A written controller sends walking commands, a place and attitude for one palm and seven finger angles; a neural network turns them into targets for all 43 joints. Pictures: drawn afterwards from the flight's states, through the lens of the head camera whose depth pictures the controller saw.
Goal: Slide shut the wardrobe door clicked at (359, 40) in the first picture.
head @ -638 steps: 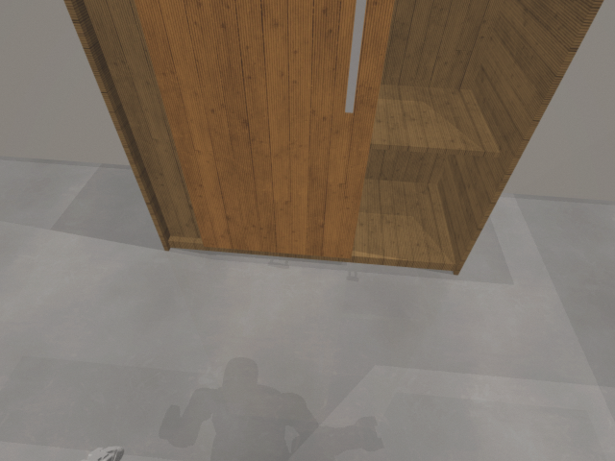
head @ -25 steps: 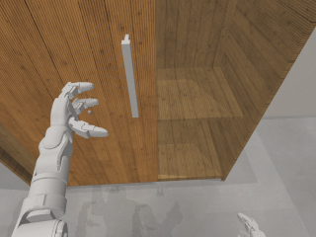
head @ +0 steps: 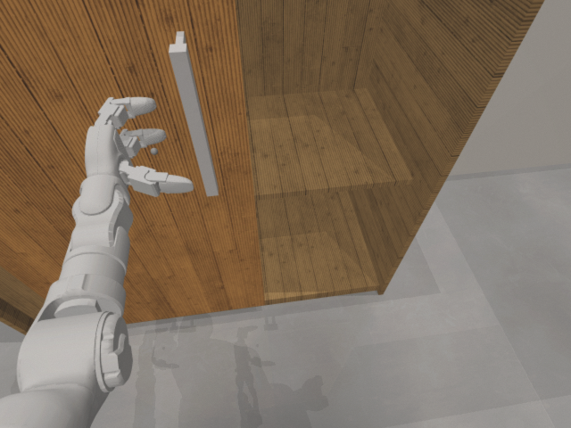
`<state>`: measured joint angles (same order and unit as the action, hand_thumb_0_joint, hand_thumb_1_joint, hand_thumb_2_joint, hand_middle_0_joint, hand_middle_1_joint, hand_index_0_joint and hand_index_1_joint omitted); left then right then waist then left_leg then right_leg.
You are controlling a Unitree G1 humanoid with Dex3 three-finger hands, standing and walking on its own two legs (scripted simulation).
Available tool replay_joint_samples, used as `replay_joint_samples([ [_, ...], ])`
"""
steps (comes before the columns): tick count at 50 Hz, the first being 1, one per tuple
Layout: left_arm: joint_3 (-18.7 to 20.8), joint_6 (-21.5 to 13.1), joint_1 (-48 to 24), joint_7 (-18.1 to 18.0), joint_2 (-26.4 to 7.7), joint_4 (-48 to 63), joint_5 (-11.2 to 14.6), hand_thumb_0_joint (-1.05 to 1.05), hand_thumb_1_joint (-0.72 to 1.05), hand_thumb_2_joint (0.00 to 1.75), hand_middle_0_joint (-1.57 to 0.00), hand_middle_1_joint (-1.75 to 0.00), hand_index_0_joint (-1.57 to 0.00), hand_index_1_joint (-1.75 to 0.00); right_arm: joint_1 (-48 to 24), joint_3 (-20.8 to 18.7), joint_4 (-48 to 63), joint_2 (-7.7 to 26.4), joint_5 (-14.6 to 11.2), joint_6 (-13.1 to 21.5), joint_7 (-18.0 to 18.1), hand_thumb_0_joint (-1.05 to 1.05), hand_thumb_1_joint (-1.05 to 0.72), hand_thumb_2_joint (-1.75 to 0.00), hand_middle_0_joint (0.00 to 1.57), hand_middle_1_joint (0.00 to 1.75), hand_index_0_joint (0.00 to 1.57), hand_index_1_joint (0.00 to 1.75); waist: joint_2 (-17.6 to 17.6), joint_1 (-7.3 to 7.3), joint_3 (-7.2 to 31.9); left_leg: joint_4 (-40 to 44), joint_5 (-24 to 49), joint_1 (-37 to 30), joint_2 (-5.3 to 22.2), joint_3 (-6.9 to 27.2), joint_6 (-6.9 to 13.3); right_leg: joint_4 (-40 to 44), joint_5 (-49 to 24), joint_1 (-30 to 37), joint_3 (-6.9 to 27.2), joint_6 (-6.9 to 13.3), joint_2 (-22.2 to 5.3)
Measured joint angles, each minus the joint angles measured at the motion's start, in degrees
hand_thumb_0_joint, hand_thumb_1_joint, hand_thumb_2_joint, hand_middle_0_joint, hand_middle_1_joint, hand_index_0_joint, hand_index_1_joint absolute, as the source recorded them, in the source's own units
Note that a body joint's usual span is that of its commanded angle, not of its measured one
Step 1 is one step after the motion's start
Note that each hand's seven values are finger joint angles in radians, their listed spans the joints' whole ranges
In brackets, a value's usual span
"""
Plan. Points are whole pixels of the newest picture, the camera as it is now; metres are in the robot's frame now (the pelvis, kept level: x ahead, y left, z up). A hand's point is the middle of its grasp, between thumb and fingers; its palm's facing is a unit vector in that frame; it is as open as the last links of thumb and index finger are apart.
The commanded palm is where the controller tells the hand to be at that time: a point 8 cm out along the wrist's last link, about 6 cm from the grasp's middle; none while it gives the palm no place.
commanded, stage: move the hooked fingers beside the handle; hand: left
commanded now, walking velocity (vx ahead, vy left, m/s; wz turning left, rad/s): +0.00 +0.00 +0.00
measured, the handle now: (198, 125) +0.55 +0.13 +0.12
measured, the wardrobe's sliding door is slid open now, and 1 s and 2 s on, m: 0.43 0.43 0.43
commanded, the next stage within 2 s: feel for the door with the fingertips in 1.04 s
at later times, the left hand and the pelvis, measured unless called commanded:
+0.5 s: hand (160, 149) +0.48 +0.18 +0.12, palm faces +0.14 -0.99 -0.01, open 14.0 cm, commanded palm +0.45 +0.22 +0.13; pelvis +0.01 +0.01 +0.00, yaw -1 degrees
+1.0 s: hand (158, 147) +0.48 +0.18 +0.13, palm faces +0.13 -0.99 -0.01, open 14.0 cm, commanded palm +0.44 +0.22 +0.12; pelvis +0.01 +0.01 +0.00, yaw +0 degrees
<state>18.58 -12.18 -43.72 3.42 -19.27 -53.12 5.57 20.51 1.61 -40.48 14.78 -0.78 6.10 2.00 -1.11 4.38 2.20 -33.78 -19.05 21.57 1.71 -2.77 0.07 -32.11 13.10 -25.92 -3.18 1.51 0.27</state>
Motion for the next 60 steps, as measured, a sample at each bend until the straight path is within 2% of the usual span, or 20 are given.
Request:
replay_joint_samples([
  [9,0.78,-1.2,-7.33,0.83,-2.15,-9.43,-0.5,-0.01,-0.5,0.3,-0.3,-1.2,-0.29,-1.2,1.92,-0.27,-0.67,0.54,0.48,-1.19,-0.75,0.01,-0.91,-0.9,0.2,0.3,0.2,0.3,0.07,1.55,0.11,-1.99,-0.33,4.2,0.0,0.34,0.14,-1.24,0.03,-3.75,-0.3,-0.09,-0.1],
  [14,2.26,-4.07,-6.96,0.23,-1.69,-8.33,-1.23,-0.02,-0.5,0.3,-0.3,-1.2,-0.29,-1.2,2.9,-0.79,-0.07,0.59,1.18,-1.83,-1.48,0.01,-0.91,-0.9,0.2,0.3,0.2,0.3,0.06,2.12,0.98,-2.56,-0.81,5.37,0.16,-0.5,0.28,-1.91,0.19,-5.33,0.54,-0.23,0.1],
  [19,3.18,-3.66,-5.27,0.14,-2.03,-8.57,-1.75,-0.01,-0.5,0.3,-0.3,-1.2,-0.3,-1.2,3.6,-0.72,0.9,0.38,1.07,-3.37,-2.03,0.01,-0.91,-0.9,0.2,0.3,0.2,0.3,-0.14,2.34,2.06,-2.59,-1.38,4.94,0.37,-1.14,0.42,-1.99,0.51,-5.19,1.17,-0.38,0.37],
  [23,2.76,-2.86,-2.95,-0.15,-1.58,-6.52,-1.55,-0.01,-0.5,0.3,-0.3,-1.2,-0.3,-1.2,3.64,-0.79,1.82,0.07,0.97,-4.06,-2.2,0.01,-0.91,-0.9,0.2,0.3,0.2,0.3,-0.36,1.8,1.88,-2.56,-1.53,4.51,0.38,-1.17,0.52,-1.77,0.55,-4.67,1.22,-0.48,0.39],
  [27,2.04,-3.54,-0.14,-0.46,0.08,-1.86,-0.37,-0.02,-0.5,0.3,-0.3,-1.2,-0.3,-1.2,3.08,-0.94,1.87,-0.34,0.87,-4.07,-2.17,0.01,-0.91,-0.9,0.2,0.3,0.2,0.3,-0.37,0.77,1.85,-2.37,-1.62,3.64,0.38,-1.04,0.57,-1.32,0.54,-3.63,1.1,-0.59,0.4],
  [31,-0.35,-2.94,-1.0,-0.45,0.83,-2.03,-0.4,-0.02,-0.5,0.3,-0.3,-1.2,-0.29,-1.2,1.87,-0.73,1.39,-0.55,0.55,-3.81,-1.96,0.01,-0.91,-0.9,0.2,0.3,0.2,0.3,-0.21,0.14,1.95,-2.58,-1.73,3.12,0.14,-0.18,0.61,-1.17,0.79,-2.57,0.29,-0.66,0.1],
  [36,-1.72,-0.91,-4.24,-0.73,1.03,-5.9,-0.87,-0.01,-0.5,0.3,-0.3,-1.2,-0.3,-1.2,-0.15,-0.37,1.75,-0.36,0.48,-3.37,-1.69,0.01,-0.91,-0.9,0.2,0.3,0.2,0.3,-0.12,0.14,1.57,-3.02,-1.6,3.78,-0.29,0.47,0.75,-1.47,0.86,-2.89,-0.33,-0.75,-0.39],
  [44,-0.31,-3.42,-4.2,-1.48,1.45,-4.82,-1.29,-0.02,-0.5,0.3,-0.3,-1.2,-0.3,-1.2,-0.48,-0.26,2.37,-0.66,1.03,-3.12,-1.89,0.01,-0.91,-0.9,0.2,0.3,0.2,0.3,0.32,0.34,1.83,-3.25,-1.86,4.18,-0.28,-0.19,0.77,-2.3,1.18,-3.82,0.34,-0.83,-0.34],
  [48,0.32,-2.71,-4.59,-0.78,0.15,-6.18,-1.65,-0.01,-0.5,0.3,-0.3,-1.2,-0.3,-1.2,0.31,-0.08,2.39,-0.71,0.83,-3.92,-1.94,0.01,-0.91,-0.9,0.2,0.3,0.2,0.3,0.3,0.6,1.95,-3.27,-1.99,4.15,-0.12,-0.26,0.72,-2.27,1.24,-3.84,0.42,-0.74,-0.17],
  [51,0.47,-1.89,-3.4,-0.34,-0.33,-5.28,-1.11,-0.01,-0.5,0.3,-0.3,-1.2,-0.3,-1.2,1.22,-0.3,2.55,-0.53,0.69,-4.32,-1.94,0.01,-0.91,-0.9,0.2,0.3,0.2,0.3,-0.1,0.56,1.88,-3.08,-1.94,4.08,-0.03,-0.32,0.71,-1.96,1.1,-3.74,0.48,-0.72,-0.07],
  [56,-0.37,-2.17,-0.51,0.28,1.11,-1.22,0.59,-0.01,-0.5,0.3,-0.3,-1.2,-0.29,-1.2,2.43,-0.7,1.83,-0.43,0.56,-4.47,-1.99,0.01,-0.91,-0.9,0.2,0.3,0.2,0.3,-0.38,-0.13,1.85,-2.64,-1.86,3.37,0.06,-0.29,0.65,-1.4,0.95,-2.96,0.45,-0.73,0.06],
  [60,-0.94,-1.51,-1.03,-0.12,1.35,-1.65,0.13,-0.01,-0.5,0.3,-0.3,-1.2,-0.29,-1.2,2.13,-0.62,1.36,-0.49,0.42,-4.45,-1.79,0.01,-0.91,-0.9,0.2,0.3,0.2,0.3,-0.15,0.15,1.68,-2.74,-1.79,3.18,0.07,0.11,0.57,-1.33,0.95,-2.54,0.06,-0.61,0.04],
])
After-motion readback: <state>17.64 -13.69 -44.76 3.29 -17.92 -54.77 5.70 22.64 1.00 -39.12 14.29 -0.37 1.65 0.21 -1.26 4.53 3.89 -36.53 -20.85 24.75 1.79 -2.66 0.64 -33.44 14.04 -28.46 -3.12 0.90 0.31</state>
